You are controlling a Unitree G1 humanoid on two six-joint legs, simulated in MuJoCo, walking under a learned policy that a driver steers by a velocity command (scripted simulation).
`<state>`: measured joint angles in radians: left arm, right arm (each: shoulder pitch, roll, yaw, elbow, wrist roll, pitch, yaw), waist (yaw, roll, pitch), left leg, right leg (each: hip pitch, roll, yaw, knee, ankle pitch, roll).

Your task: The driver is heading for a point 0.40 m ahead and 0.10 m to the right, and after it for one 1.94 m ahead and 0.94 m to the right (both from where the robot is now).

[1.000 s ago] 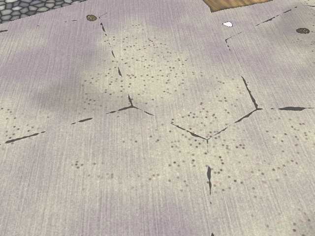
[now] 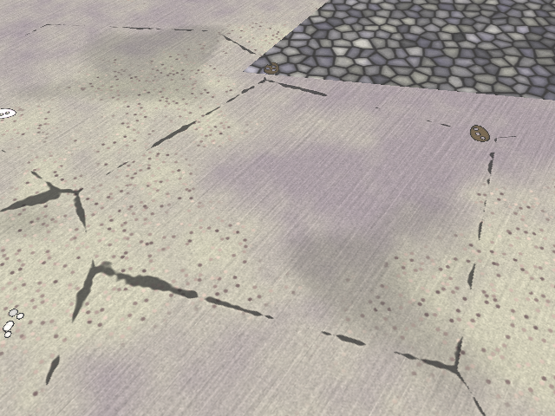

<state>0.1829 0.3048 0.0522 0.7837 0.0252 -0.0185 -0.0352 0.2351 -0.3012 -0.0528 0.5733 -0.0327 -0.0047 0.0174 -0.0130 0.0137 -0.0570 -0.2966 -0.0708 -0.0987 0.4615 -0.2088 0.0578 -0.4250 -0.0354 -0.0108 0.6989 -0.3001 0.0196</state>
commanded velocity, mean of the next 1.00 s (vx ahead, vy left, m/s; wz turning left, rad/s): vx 0.50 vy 0.00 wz -0.46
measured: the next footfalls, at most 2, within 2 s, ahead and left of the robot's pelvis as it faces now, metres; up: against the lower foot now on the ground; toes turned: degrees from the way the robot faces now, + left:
right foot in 0.08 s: +0.07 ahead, -0.12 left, +0.00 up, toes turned -3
left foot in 0.50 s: +0.46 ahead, -0.01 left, +0.00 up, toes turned -29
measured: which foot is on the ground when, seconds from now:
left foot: down 0.00-0.08, up 0.10-0.48, down 0.50-0.88, up 0.90-1.00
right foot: up 0.00-0.06, down 0.08-0.50, up 0.52-0.86, down 0.88-1.00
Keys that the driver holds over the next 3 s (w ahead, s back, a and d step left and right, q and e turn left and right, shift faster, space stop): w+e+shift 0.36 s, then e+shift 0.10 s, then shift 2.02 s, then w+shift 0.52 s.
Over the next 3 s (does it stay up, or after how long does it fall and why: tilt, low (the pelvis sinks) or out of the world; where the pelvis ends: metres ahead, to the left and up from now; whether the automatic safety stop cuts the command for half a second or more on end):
stays up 0.63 -0.30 0.00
